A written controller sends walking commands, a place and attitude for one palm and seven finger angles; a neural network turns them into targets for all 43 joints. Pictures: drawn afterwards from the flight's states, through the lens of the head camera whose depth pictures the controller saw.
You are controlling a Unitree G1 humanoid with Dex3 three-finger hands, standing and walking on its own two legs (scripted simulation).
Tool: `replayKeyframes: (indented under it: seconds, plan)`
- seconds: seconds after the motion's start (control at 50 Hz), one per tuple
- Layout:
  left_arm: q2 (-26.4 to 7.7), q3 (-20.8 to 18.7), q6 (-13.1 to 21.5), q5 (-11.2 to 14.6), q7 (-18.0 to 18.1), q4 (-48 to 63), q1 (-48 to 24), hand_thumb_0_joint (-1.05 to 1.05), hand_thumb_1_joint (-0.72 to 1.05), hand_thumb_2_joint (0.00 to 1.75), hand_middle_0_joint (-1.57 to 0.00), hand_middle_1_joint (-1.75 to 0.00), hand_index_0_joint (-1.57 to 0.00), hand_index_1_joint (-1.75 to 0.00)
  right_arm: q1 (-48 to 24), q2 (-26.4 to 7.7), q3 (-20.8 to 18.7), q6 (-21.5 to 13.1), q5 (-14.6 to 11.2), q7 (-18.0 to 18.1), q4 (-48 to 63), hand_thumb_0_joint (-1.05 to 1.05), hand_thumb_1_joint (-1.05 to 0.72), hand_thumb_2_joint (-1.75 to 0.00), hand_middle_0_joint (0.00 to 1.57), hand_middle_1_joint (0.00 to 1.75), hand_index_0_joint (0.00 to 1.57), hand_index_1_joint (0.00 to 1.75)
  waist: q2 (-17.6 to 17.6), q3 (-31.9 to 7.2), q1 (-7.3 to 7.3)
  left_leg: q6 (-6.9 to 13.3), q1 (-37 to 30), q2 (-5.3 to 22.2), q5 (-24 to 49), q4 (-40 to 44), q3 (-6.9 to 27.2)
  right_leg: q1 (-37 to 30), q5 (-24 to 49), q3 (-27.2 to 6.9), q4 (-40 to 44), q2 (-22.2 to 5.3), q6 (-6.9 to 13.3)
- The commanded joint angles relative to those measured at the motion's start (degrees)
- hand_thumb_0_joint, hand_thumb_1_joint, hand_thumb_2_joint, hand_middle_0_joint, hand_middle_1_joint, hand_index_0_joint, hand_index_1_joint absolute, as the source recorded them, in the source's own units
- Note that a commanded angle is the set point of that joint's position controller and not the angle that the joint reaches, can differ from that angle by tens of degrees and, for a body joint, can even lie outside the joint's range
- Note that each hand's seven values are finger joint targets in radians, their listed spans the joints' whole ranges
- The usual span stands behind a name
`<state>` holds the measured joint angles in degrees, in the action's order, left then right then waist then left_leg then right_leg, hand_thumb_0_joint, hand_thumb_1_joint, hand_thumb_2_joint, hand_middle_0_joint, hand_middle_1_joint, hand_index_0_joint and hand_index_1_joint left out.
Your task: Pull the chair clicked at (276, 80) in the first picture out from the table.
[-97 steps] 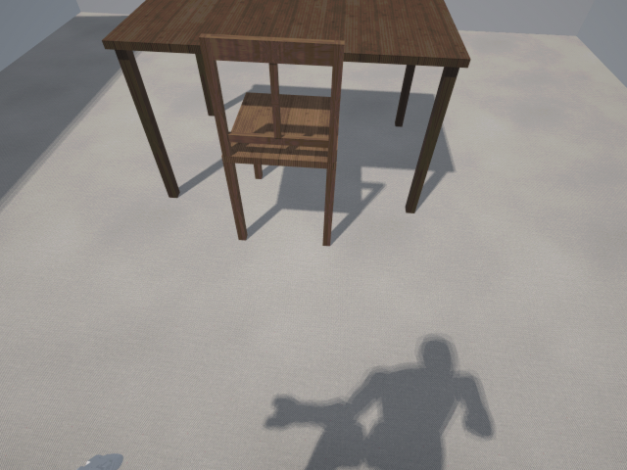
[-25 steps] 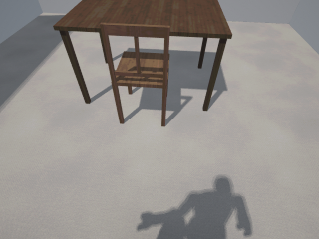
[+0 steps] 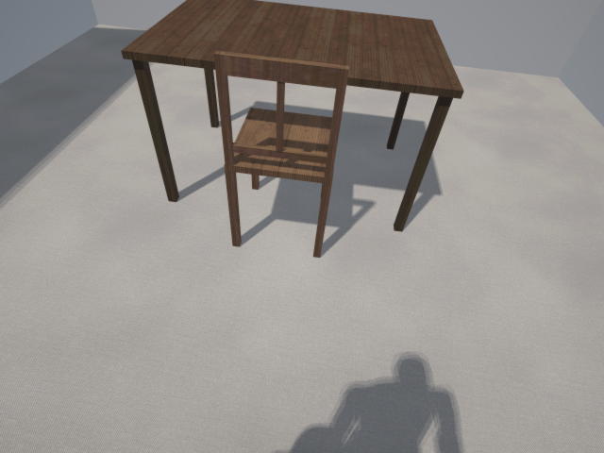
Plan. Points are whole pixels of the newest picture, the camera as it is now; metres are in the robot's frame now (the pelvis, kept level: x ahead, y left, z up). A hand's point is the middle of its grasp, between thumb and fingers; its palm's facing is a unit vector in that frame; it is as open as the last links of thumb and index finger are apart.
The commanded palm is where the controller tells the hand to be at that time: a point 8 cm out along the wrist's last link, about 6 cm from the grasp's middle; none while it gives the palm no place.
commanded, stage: walk to a spot facing it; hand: left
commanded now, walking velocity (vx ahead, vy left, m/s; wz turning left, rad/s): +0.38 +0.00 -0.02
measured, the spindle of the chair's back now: (280, 117) +1.09 +0.14 -0.11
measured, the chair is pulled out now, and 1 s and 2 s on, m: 0.00 0.00 0.00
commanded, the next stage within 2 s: take the last steps up to it in 0.48 s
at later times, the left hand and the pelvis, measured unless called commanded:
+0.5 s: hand (227, 352) +0.33 +0.15 -0.18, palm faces -0.04 -0.98 -0.18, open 7.3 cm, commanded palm none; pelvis +0.20 -0.02 -0.02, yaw -1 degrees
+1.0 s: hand (205, 327) +0.37 +0.20 -0.17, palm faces +0.02 -0.99 -0.15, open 7.3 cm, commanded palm none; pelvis +0.38 +0.02 +0.01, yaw -3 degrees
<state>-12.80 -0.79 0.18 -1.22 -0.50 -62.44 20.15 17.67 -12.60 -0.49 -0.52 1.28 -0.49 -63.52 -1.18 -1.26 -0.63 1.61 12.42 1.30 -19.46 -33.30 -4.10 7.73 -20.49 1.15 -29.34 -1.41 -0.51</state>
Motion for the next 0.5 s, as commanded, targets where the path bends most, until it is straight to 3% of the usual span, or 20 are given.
replayKeyframes:
  seconds: [0.0,0.02,0.04,0.08,0.12,0.2,0.28,0.32,0.36,0.38,0.4,0.42,0.44,0.46,0.48]
  plan:
    - [-4.62,-1.67,1.64,-0.35,0.72,8.13,-10.49,0.00,0.90,0.90,-0.20,-0.30,-0.20,-0.30,17.89,-10.44,-2.99,-2.68,0.32,1.64,-1.65,0.00,-0.90,-0.90,0.20,0.30,0.20,0.30,15.74,12.67,7.77,10.39,-12.25,21.93,-7.59,25.86,33.34,34.16,-10.95,0.57,-29.60,0.09,1.89]
    - [-4.09,-1.98,2.03,-0.30,0.41,7.80,-10.97,0.00,0.90,0.90,-0.20,-0.30,-0.20,-0.30,16.09,-8.04,-2.42,-2.92,-0.08,2.02,-1.42,0.00,-0.90,-0.90,0.20,0.30,0.20,0.30,7.84,14.16,6.18,12.04,-11.54,21.99,-3.00,24.92,31.23,36.62,-7.28,-1.38,-34.14,-2.82,2.31]
    - [-3.89,-1.95,2.36,-0.32,-0.11,7.10,-10.51,0.00,0.90,0.90,-0.20,-0.30,-0.20,-0.30,14.77,-6.19,-2.05,-3.55,-0.34,2.16,-0.76,0.00,-0.90,-0.90,0.20,0.30,0.20,0.30,3.15,13.33,5.16,12.00,-11.74,20.90,3.38,24.12,28.25,36.43,-4.07,-1.91,-35.14,-4.13,2.13]
    - [-1.25,-1.91,2.05,-0.48,-0.58,5.18,-7.17,0.00,0.90,0.90,-0.20,-0.30,-0.20,-0.30,13.26,-3.93,-1.59,-4.70,-0.34,2.53,-0.98,0.00,-0.90,-0.90,0.20,0.30,0.20,0.30,5.43,10.06,2.88,9.97,-12.76,16.92,15.02,23.25,18.43,33.57,1.16,-0.50,-35.18,-5.18,0.83]
    - [0.04,-1.90,1.55,-0.31,-0.76,4.84,-6.55,0.00,0.90,0.90,-0.20,-0.30,-0.20,-0.30,14.46,-2.56,-1.45,-5.28,-0.63,2.83,-1.89,0.00,-0.90,-0.90,0.20,0.30,0.20,0.30,6.78,7.98,2.32,9.05,-13.73,14.24,21.29,22.77,12.18,32.53,4.49,1.02,-33.85,-5.11,0.16]
    - [1.82,-1.90,1.25,-0.12,-1.10,6.67,-11.65,0.00,0.90,0.90,-0.20,-0.30,-0.20,-0.30,17.23,-0.55,-1.26,-5.60,-0.59,3.24,-3.90,0.00,-0.90,-0.90,0.20,0.30,0.20,0.30,7.01,9.88,2.56,7.63,-15.07,12.54,27.69,23.55,6.65,34.47,9.22,4.05,-25.60,-4.68,0.04]
    - [2.68,-1.77,1.68,0.28,-1.23,8.14,-17.74,0.00,0.90,0.90,-0.20,-0.30,-0.20,-0.30,18.69,0.00,-1.36,-5.20,-0.23,3.25,-5.30,0.00,-0.90,-0.90,0.20,0.30,0.20,0.30,8.54,11.78,3.92,6.57,-13.19,11.90,33.10,23.31,2.88,27.42,12.53,6.74,-12.41,-2.46,1.57]
    - [2.06,-1.94,1.85,0.22,-1.02,8.07,-17.62,0.00,0.90,0.90,-0.20,-0.30,-0.20,-0.30,18.91,-0.64,-1.56,-4.95,-0.19,3.29,-6.04,0.00,-0.90,-0.90,0.20,0.30,0.20,0.30,8.89,11.77,3.36,6.57,-13.37,12.82,41.33,20.87,1.94,22.84,11.45,7.43,-9.99,-0.79,3.14]
    - [0.81,-2.40,2.14,0.03,-0.62,6.76,-11.81,0.00,0.90,0.90,-0.20,-0.30,-0.20,-0.30,17.53,-1.86,-1.86,-4.71,-0.23,3.30,-6.01,0.00,-0.90,-0.90,0.20,0.30,0.20,0.30,8.59,8.59,0.47,6.24,-14.34,13.37,53.79,13.17,1.01,15.09,8.88,8.16,-8.35,1.55,4.93]
    - [-0.17,-2.93,2.46,-0.18,-0.39,5.31,-6.17,0.00,0.90,0.90,-0.20,-0.30,-0.20,-0.30,16.51,-2.62,-2.13,-4.54,-0.34,3.29,-5.72,0.00,-0.90,-0.90,0.20,0.30,0.20,0.30,7.98,5.86,-2.17,5.29,-13.39,12.84,55.18,6.20,0.32,8.18,9.60,8.46,-5.84,2.29,5.49]
    - [-2.26,-3.75,3.08,-0.51,-0.16,3.01,2.08,0.00,0.90,0.90,-0.20,-0.30,-0.20,-0.30,15.31,-2.92,-2.25,-4.41,-0.60,3.09,-5.07,0.00,-0.90,-0.90,0.20,0.30,0.20,0.30,6.09,1.55,-5.97,3.57,-7.83,10.75,50.55,-5.31,-0.53,-4.28,12.62,7.74,-2.22,2.19,6.32]
    - [-7.42,-5.02,3.93,-0.93,0.60,1.21,9.78,0.00,0.90,0.90,-0.20,-0.30,-0.20,-0.30,16.08,-0.69,-2.01,-4.49,-1.31,2.30,-3.87,0.00,-0.90,-0.90,0.20,0.30,0.20,0.30,-1.06,-4.77,-8.35,1.78,5.55,6.68,31.38,-23.25,-1.94,-18.36,12.26,-5.98,0.00,-9.81,10.42]
    - [-12.32,-6.02,3.91,-0.12,1.37,0.54,13.32,0.00,0.90,0.90,-0.20,-0.30,-0.20,-0.30,18.01,2.39,-1.77,-4.55,-1.79,2.24,-1.78,0.00,-0.90,-0.90,0.20,0.30,0.20,0.30,-9.31,-10.53,-6.42,0.04,17.61,-1.57,-11.22,-45.76,-1.10,-23.75,18.97,-32.53,7.80,-26.65,17.60]
    - [-11.73,-5.93,3.34,0.78,1.53,1.51,9.76,0.00,0.90,0.90,-0.20,-0.30,-0.20,-0.30,12.60,1.89,-2.27,-4.29,-1.48,2.22,-0.33,0.00,-0.90,-0.90,0.20,0.30,0.20,0.30,-1.46,-5.58,-6.21,1.42,21.16,1.36,-11.21,-49.41,4.48,-16.98,15.44,-29.61,11.94,-26.21,18.66]
    - [-9.74,-5.22,3.49,0.59,1.29,2.61,4.66,0.00,0.90,0.90,-0.20,-0.30,-0.20,-0.30,9.84,2.42,-2.41,-4.06,-1.08,1.80,0.76,0.00,-0.90,-0.90,0.20,0.30,0.20,0.30,-4.98,-1.62,-4.51,1.14,21.89,3.63,-6.32,-50.67,5.09,-7.63,7.99,-28.06,14.36,-24.43,16.66]
